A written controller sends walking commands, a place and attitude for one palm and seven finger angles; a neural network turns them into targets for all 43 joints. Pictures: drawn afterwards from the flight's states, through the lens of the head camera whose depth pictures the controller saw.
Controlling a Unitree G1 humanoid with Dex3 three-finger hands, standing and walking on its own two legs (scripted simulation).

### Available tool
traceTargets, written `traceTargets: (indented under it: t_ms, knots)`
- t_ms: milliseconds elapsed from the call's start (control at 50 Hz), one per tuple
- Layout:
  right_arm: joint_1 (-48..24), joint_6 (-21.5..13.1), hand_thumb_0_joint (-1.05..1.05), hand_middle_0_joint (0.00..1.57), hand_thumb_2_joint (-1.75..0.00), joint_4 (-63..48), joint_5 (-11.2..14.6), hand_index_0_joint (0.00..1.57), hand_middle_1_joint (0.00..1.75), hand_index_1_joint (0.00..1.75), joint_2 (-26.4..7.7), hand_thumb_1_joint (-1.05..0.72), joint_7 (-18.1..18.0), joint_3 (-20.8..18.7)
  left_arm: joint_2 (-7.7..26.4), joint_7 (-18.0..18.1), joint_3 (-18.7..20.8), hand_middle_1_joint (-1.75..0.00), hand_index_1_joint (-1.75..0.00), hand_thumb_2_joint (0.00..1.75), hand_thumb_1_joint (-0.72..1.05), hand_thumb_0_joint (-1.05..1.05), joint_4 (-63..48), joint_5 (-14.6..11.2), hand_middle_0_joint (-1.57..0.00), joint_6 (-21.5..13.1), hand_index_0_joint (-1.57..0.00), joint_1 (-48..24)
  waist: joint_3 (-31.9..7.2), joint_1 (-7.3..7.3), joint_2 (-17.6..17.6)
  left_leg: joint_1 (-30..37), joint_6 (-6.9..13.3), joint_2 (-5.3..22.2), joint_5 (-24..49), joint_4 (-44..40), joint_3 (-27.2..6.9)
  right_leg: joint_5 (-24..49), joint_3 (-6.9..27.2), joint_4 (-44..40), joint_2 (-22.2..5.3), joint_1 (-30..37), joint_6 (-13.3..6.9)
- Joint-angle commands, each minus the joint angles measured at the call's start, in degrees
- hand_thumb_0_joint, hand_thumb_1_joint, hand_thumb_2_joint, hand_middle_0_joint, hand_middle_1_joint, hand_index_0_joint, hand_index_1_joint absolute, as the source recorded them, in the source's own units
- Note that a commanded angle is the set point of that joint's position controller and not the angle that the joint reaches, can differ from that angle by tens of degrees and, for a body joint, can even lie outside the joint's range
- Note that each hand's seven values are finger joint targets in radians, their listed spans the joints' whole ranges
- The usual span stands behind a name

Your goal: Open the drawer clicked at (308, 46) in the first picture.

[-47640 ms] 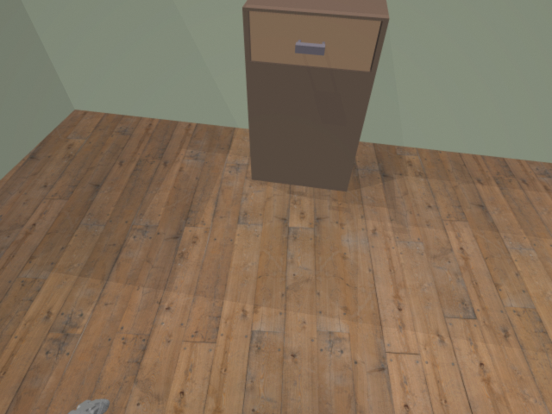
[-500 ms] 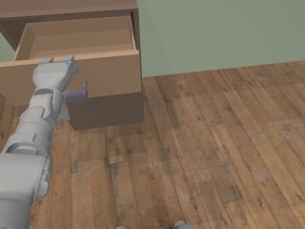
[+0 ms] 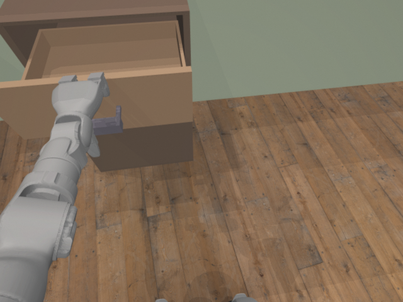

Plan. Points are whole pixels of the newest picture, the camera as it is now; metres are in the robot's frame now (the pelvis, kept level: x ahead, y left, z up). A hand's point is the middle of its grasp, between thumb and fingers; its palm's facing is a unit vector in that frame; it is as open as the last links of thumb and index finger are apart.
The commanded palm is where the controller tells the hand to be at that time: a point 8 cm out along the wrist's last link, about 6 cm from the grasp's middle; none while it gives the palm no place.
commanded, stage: re-aim the fingers above the handle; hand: left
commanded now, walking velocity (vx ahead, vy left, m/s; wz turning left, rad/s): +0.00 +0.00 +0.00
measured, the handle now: (99, 119) +0.54 +0.22 +0.00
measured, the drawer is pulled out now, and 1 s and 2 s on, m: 0.24 0.24 0.24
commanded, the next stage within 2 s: lower the fingers behind the handle in 0.92 s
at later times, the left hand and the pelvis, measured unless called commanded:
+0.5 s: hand (86, 120) +0.48 +0.22 +0.06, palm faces -0.01 -0.03 -1.00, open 13.8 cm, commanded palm +0.45 +0.22 +0.11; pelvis +0.02 -0.01 +0.00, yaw +1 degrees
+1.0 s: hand (89, 121) +0.47 +0.21 +0.06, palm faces +0.00 -0.01 -1.00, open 13.8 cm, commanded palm +0.45 +0.21 +0.11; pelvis +0.00 -0.02 +0.01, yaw +2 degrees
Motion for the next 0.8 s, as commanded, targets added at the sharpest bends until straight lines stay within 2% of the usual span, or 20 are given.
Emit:
traceTargets:
  t_ms: [0, 80, 120, 160, 200, 260, 280, 300, 320, 360, 400, 420, 460, 520, 560, 600, 640, 680, 760, 780]
  knots:
    - [6.79, -0.56, 0.00, 0.20, -0.90, -3.81, 0.06, 0.20, 0.30, 0.30, -9.95, -0.90, -1.03, -3.61, 16.98, 0.90, 3.77, -1.20, -1.20, 0.30, -0.50, 0.00, -10.02, -0.29, -0.30, 1.17, -0.30, -21.16, -21.59, 1.04, -1.13, 15.65, 0.59, -1.47, 21.87, -3.53, -0.75, 16.86, -4.14, -2.98, 3.53, 10.10, -3.22]
    - [7.26, -0.74, 0.00, 0.20, -0.90, -4.30, 0.13, 0.20, 0.30, 0.30, -9.53, -0.90, -1.55, -4.20, 15.38, -0.25, 2.33, -1.20, -1.20, 0.30, -0.50, 0.00, -15.19, -0.81, -0.30, -1.90, -0.30, -23.09, -23.12, -0.01, -0.25, 17.98, 0.88, -1.74, 23.07, -2.79, -0.92, 18.53, -3.71, -3.31, 3.57, 10.52, -3.13]
    - [7.46, -0.86, 0.00, 0.20, -0.90, -4.16, -0.06, 0.20, 0.30, 0.30, -9.37, -0.90, -1.61, -4.52, 16.36, -0.18, 3.67, -1.20, -1.20, 0.30, -0.50, 0.00, -18.12, -1.15, -0.30, -3.60, -0.30, -22.61, -24.94, 0.45, 1.31, 19.57, 0.83, -1.84, 25.42, -2.15, -1.18, 19.95, -3.54, -2.92, 3.64, 11.07, -3.19]
    - [7.51, -0.77, 0.00, 0.20, -0.90, -3.66, -0.19, 0.20, 0.30, 0.30, -9.14, -0.90, -1.68, -4.64, 15.66, 0.05, 3.49, -1.20, -1.20, 0.30, -0.50, 0.00, -18.10, -1.43, -0.30, -4.54, -0.30, -21.44, -24.39, 0.21, 0.84, 19.29, 0.94, -1.98, 26.12, -1.76, -1.01, 20.83, -3.51, -3.08, 3.57, 11.06, -3.06]
    - [7.25, -0.66, 0.00, 0.20, -0.90, -3.26, -0.16, 0.20, 0.30, 0.30, -9.15, -0.90, -1.48, -4.56, 15.89, 0.56, 3.66, -1.20, -1.20, 0.30, -0.50, 0.00, -18.18, -1.37, -0.30, -4.66, -0.30, -21.23, -22.77, 0.39, 2.04, 18.74, 0.73, -2.18, 26.21, -1.76, -1.19, 20.68, -3.74, -2.90, 3.63, 10.38, -3.27]
    - [7.16, -0.53, 0.00, 0.20, -0.90, -3.09, -0.31, 0.20, 0.30, 0.30, -8.94, -0.90, -1.14, -4.86, 15.91, 1.44, 3.79, -1.20, -1.20, 0.30, -0.50, 0.00, -20.63, -1.08, -0.30, -4.61, -0.30, -21.84, -25.90, 0.64, 4.61, 20.76, 0.56, -2.25, 29.70, -1.16, -1.37, 22.76, -3.67, -2.24, 3.71, 11.14, -3.43]
    - [7.18, -0.54, 0.00, 0.20, -0.90, -3.17, -0.29, 0.20, 0.30, 0.30, -8.64, -0.90, -0.82, -4.92, 12.66, 1.41, 1.60, -1.20, -1.20, 0.30, -0.50, 0.00, -21.23, -1.29, -0.30, -4.25, -0.30, -21.30, -26.02, 0.52, 4.65, 22.05, 0.46, -2.11, 32.22, -0.88, -1.63, 23.13, -4.10, -2.16, 3.89, 10.50, -3.43]
    - [7.22, -0.43, 0.00, 0.20, -0.90, -2.96, -0.24, 0.20, 0.30, 0.30, -8.64, -0.90, -0.57, -5.17, 11.98, 1.41, 1.57, -1.20, -1.20, 0.30, -0.50, 0.00, -20.93, -1.72, -0.30, -3.77, -0.30, -20.40, -26.00, 0.55, 4.49, 22.72, 0.31, -1.91, 32.72, -0.80, -1.60, 23.05, -4.15, -2.32, 3.98, 10.31, -3.36]
    - [6.92, -0.25, 0.00, 0.20, -0.90, -2.82, -0.20, 0.20, 0.30, 0.30, -8.77, -0.90, -0.44, -5.13, 11.88, 1.33, 1.41, -1.20, -1.20, 0.30, -0.50, 0.00, -20.51, -1.91, -0.30, -3.19, -0.30, -20.27, -24.51, 0.37, 3.61, 22.09, 0.34, -1.98, 31.93, -1.07, -1.53, 23.07, -4.29, -2.61, 4.01, 10.51, -3.35]
    - [6.59, 0.12, 0.00, 0.20, -0.90, -2.84, -0.18, 0.20, 0.30, 0.30, -8.95, -0.90, -0.43, -4.97, 13.43, 1.14, 2.50, -1.20, -1.20, 0.30, -0.50, 0.00, -20.66, -2.02, -0.30, -2.49, -0.30, -19.97, -25.55, 0.70, 2.54, 21.43, 0.57, -2.19, 31.80, -1.31, -1.35, 24.64, -3.92, -2.64, 3.80, 12.39, -3.26]
    - [6.04, 0.31, 0.00, 0.20, -0.90, -3.14, -0.13, 0.20, 0.30, 0.30, -8.70, -0.90, -0.27, -4.92, 11.93, 0.82, 1.69, -1.20, -1.20, 0.30, -0.50, 0.00, -20.32, -2.14, -0.30, -1.76, -0.30, -18.39, -24.64, 1.21, 2.35, 20.91, 0.60, -2.29, 31.82, -1.77, -1.04, 25.28, -4.06, -2.87, 3.78, 13.37, -3.37]
    - [5.76, 0.51, 0.00, 0.20, -0.90, -3.18, -0.07, 0.20, 0.30, 0.30, -8.95, -0.90, -0.29, -4.89, 14.69, 0.87, 4.04, -1.20, -1.20, 0.30, -0.50, 0.00, -20.55, -1.99, -0.30, -1.63, -0.30, -17.54, -24.73, 1.75, 1.91, 20.48, 0.58, -2.21, 31.42, -2.12, -1.00, 25.45, -4.00, -2.83, 3.74, 14.27, -3.37]
    - [5.10, 0.85, 0.00, 0.20, -0.90, -3.73, -0.01, 0.20, 0.30, 0.30, -8.93, -0.90, -0.45, -4.43, 15.32, 0.63, 4.46, -1.20, -1.20, 0.30, -0.50, 0.00, -19.20, -1.90, -0.30, -1.19, -0.30, -15.76, -23.70, 2.25, -0.16, 18.41, 0.78, -2.50, 30.26, -2.71, -0.68, 26.57, -3.88, -2.86, 3.49, 16.08, -3.30]
    - [4.02, 0.87, 0.00, 0.20, -0.90, -4.54, 0.12, 0.20, 0.30, 0.30, -8.83, -0.90, -0.48, -4.38, 15.39, 0.62, 4.68, -1.20, -1.20, 0.30, -0.50, 0.00, -19.93, -1.80, -0.30, -1.16, -0.30, -14.12, -22.60, 2.80, -0.38, 17.74, 0.83, -2.67, 27.70, -3.66, -0.13, 25.73, -3.73, -3.46, 3.40, 17.17, -3.27]
    - [3.62, 0.96, 0.00, 0.20, -0.90, -4.80, 0.12, 0.20, 0.30, 0.30, -8.89, -0.90, -0.72, -4.31, 18.21, 0.69, 7.02, -1.20, -1.20, 0.30, -0.50, 0.00, -20.03, -1.50, -0.30, -1.50, -0.30, -12.73, -23.17, 3.38, -1.17, 17.10, 0.97, -2.73, 27.57, -3.93, 0.11, 26.85, -3.33, -3.31, 3.20, 19.01, -3.22]
    - [3.22, 0.67, 0.00, 0.20, -0.90, -5.05, 0.40, 0.20, 0.30, 0.30, -8.63, -0.90, -0.82, -4.39, 14.70, 0.63, 4.22, -1.20, -1.20, 0.30, -0.50, 0.00, -20.26, -1.59, -0.30, -1.72, -0.30, -12.89, -21.34, 2.53, -1.58, 17.29, 0.91, -2.71, 25.20, -4.49, 0.34, 24.80, -3.47, -4.22, 3.21, 17.57, -3.09]
    - [3.09, 0.62, 0.00, 0.20, -0.90, -4.79, 0.51, 0.20, 0.30, 0.30, -8.92, -0.90, -1.01, -4.29, 15.40, 0.59, 4.63, -1.20, -1.20, 0.30, -0.50, 0.00, -19.20, -1.71, -0.30, -1.81, -0.30, -13.34, -19.70, 2.09, -3.39, 16.89, 1.00, -2.69, 23.28, -4.83, 0.21, 23.06, -3.37, -4.82, 3.23, 17.27, -3.14]
    - [3.06, 0.18, 0.00, 0.20, -0.90, -4.80, 0.73, 0.20, 0.30, 0.30, -8.59, -0.90, -1.07, -4.36, 12.32, 0.54, 1.39, -1.20, -1.20, 0.30, -0.50, 0.00, -20.26, -1.53, -0.30, -2.24, -0.30, -16.27, -19.34, 1.07, -1.53, 18.01, 0.99, -2.79, 21.65, -5.01, 0.03, 20.84, -3.36, -5.17, 3.25, 15.11, -3.11]
    - [3.68, -0.37, 0.00, 0.20, -0.90, -3.88, 0.60, 0.20, 0.30, 0.30, -8.76, -0.90, -1.51, -4.44, 14.24, 1.01, 2.57, -1.20, -1.20, 0.30, -0.50, 0.00, -19.32, -1.44, -0.30, -3.12, -0.30, -19.47, -19.47, 0.50, -1.60, 18.22, 1.08, -2.88, 19.27, -5.08, -0.24, 18.54, -2.94, -5.65, 3.08, 14.21, -3.07]
    - [3.65, -0.53, 0.00, 0.20, -0.90, -3.76, 0.53, 0.20, 0.30, 0.30, -8.58, -0.90, -1.53, -4.34, 12.04, 1.09, 0.40, -1.20, -1.20, 0.30, -0.50, 0.00, -19.92, -1.48, -0.30, -3.33, -0.30, -21.57, -19.40, -0.14, -0.85, 18.68, 1.01, -2.95, 19.33, -5.02, -0.36, 18.42, -3.06, -5.59, 3.09, 13.41, -3.10]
